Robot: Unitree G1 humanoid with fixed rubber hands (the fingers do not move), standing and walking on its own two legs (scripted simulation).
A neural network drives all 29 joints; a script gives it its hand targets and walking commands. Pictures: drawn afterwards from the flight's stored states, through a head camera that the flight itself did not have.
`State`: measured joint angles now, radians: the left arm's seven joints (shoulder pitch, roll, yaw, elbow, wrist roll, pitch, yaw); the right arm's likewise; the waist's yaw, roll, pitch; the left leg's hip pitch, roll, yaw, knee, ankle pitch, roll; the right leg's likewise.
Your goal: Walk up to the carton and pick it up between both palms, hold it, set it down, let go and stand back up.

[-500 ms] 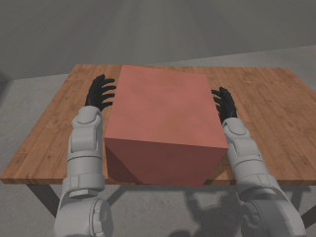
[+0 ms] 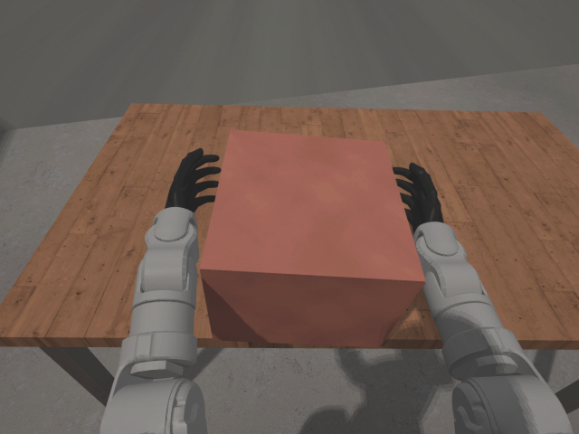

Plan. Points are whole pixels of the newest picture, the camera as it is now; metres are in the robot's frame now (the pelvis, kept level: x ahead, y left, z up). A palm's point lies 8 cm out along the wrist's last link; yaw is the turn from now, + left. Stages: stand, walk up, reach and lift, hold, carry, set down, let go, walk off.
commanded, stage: set down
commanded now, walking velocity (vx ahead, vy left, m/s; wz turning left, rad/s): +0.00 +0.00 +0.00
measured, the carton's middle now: (303, 235) +0.38 +0.00 +0.08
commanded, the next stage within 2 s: none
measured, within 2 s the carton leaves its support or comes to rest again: rests again in 1.28 s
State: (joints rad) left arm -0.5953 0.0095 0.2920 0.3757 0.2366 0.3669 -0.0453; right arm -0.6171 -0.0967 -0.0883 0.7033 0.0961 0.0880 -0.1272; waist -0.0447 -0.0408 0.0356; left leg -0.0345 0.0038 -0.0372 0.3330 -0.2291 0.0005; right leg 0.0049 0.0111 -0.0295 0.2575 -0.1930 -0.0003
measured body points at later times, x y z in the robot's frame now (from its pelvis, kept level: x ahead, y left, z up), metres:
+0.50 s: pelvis -0.01 +0.00 +0.00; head -0.01 +0.02 +0.45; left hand +0.40 +0.16 +0.14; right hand +0.39 -0.18 +0.11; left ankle -0.03 +0.12 -0.75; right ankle -0.03 -0.11 -0.75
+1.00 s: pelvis -0.01 +0.00 +0.00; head +0.03 +0.01 +0.45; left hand +0.42 +0.16 +0.09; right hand +0.41 -0.18 +0.08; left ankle -0.03 +0.12 -0.75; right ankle -0.03 -0.11 -0.75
